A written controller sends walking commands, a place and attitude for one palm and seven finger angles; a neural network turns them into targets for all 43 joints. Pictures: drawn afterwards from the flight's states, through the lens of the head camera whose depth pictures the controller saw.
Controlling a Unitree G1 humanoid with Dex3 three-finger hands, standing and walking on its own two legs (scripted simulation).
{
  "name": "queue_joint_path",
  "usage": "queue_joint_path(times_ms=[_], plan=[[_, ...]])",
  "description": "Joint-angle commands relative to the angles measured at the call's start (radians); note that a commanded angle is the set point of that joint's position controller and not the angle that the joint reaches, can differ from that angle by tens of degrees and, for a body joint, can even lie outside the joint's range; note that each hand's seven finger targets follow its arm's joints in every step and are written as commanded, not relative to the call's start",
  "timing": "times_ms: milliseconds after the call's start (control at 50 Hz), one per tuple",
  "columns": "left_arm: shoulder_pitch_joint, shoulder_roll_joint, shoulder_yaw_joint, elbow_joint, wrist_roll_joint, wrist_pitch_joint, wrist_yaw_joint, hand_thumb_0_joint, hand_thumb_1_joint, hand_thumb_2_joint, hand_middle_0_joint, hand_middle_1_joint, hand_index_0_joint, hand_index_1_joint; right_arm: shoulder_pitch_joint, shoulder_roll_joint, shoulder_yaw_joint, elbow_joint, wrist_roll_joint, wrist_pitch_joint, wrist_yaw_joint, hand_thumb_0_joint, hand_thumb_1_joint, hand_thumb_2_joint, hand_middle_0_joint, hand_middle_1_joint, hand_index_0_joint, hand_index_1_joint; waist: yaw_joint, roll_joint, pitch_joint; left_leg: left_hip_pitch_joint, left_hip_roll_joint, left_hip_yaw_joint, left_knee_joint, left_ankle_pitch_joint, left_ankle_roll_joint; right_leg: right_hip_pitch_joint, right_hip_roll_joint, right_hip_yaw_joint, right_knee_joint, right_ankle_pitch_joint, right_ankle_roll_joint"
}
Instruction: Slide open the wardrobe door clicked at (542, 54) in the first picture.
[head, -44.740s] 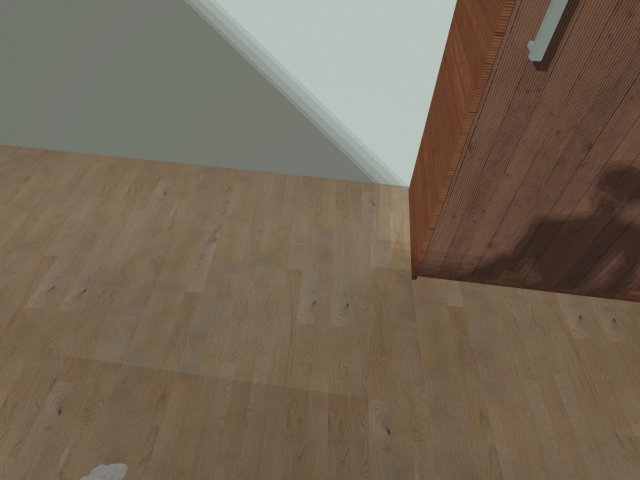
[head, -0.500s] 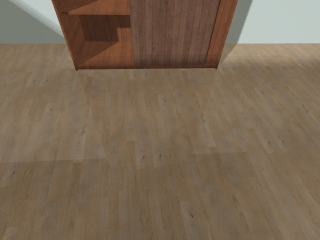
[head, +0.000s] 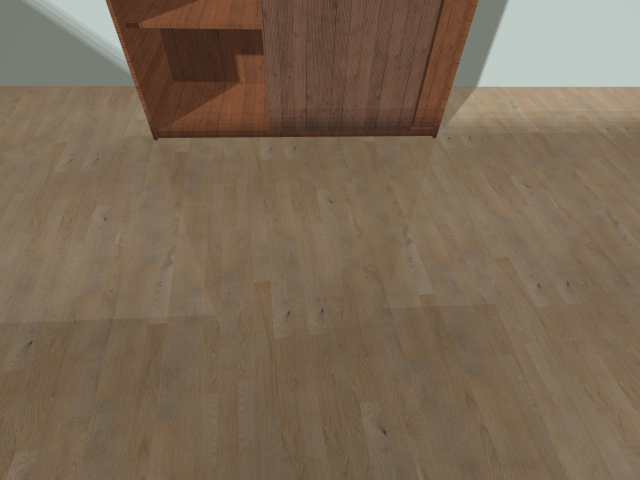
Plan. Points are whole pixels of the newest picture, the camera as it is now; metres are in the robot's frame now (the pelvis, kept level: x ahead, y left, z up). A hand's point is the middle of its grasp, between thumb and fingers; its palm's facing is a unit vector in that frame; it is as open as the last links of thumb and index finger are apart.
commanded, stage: look to check the result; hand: left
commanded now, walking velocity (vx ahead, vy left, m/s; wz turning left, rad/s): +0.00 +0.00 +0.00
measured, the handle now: out of the picture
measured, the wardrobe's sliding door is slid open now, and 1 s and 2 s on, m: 0.60 0.60 0.60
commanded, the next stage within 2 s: stand and wait in 1.62 s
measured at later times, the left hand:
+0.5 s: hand out of the picture +0.09 +0.23 -0.16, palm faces -0.05 -0.95 -0.31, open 7.4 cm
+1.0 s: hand out of the picture +0.10 +0.21 -0.16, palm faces -0.04 -0.95 -0.32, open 7.4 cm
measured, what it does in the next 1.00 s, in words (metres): stands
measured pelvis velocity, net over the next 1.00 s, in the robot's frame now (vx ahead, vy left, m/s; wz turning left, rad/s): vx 0.02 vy -0.03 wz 0.00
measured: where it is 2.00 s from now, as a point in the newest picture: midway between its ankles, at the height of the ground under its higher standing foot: outside the picture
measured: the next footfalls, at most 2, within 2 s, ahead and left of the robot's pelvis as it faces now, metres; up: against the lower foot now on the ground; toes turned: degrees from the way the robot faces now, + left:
none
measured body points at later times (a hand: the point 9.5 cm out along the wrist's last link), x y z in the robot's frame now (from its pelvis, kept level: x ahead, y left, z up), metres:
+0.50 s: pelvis +0.01 -0.01 +0.00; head +0.03 -0.01 +0.45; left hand +0.09 +0.28 -0.14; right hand +0.09 -0.30 -0.13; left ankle +0.01 +0.08 -0.75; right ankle -0.04 -0.13 -0.75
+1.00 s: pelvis +0.02 -0.03 +0.00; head +0.03 -0.03 +0.45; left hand +0.10 +0.26 -0.13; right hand +0.10 -0.33 -0.13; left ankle +0.01 +0.08 -0.75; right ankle -0.03 -0.13 -0.75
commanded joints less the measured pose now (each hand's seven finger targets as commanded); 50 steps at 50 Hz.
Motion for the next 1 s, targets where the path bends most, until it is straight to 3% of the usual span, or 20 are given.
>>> queue_joint_path(times_ms=[0,360,440,780,980], plan=[[-0.027,0.190,0.031,-0.049,-0.001,-0.021,0.012,0.000,0.900,0.900,-0.200,-0.300,-0.200,-0.300,-0.033,-0.216,-0.038,-0.059,-0.003,-0.019,-0.009,0.000,-0.900,-0.900,0.200,0.300,0.200,0.300,-0.002,0.023,-0.062,0.101,0.188,-0.183,-0.054,0.166,-0.027,-0.066,-0.116,0.105,-0.055,0.126,-0.040],[-0.056,0.217,0.030,-0.053,-0.002,-0.022,0.011,0.000,0.900,0.900,-0.200,-0.300,-0.200,-0.300,-0.064,-0.238,-0.032,-0.063,-0.001,-0.020,-0.007,0.000,-0.900,-0.900,0.200,0.300,0.200,0.300,-0.001,0.030,-0.096,0.130,0.194,-0.177,-0.051,0.227,-0.032,-0.036,-0.121,0.101,-0.059,0.167,-0.043],[-0.052,0.218,0.033,-0.054,-0.002,-0.026,0.012,0.000,0.900,0.900,-0.200,-0.300,-0.200,-0.300,-0.061,-0.238,-0.033,-0.064,0.001,-0.022,-0.008,0.000,-0.900,-0.900,0.200,0.300,0.200,0.300,0.000,0.014,-0.111,0.144,0.194,-0.176,-0.037,0.284,-0.032,-0.025,-0.123,0.103,-0.052,0.232,-0.047],[-0.047,0.213,0.038,-0.058,-0.005,-0.031,0.017,0.000,0.900,0.900,-0.200,-0.300,-0.200,-0.300,-0.054,-0.228,-0.033,-0.057,-0.001,-0.020,-0.012,0.000,-0.900,-0.900,0.200,0.300,0.200,0.300,-0.001,0.021,-0.111,0.150,0.197,-0.161,-0.027,0.309,-0.038,0.000,-0.129,0.108,-0.051,0.326,-0.054],[-0.053,0.220,0.039,-0.061,-0.005,-0.033,0.014,0.000,0.900,0.900,-0.200,-0.300,-0.200,-0.300,-0.054,-0.230,-0.033,-0.059,-0.002,-0.015,-0.010,0.000,-0.900,-0.900,0.200,0.300,0.200,0.300,-0.003,0.006,-0.084,0.135,0.197,-0.155,-0.038,0.233,-0.042,-0.011,-0.129,0.120,-0.069,0.315,-0.058]])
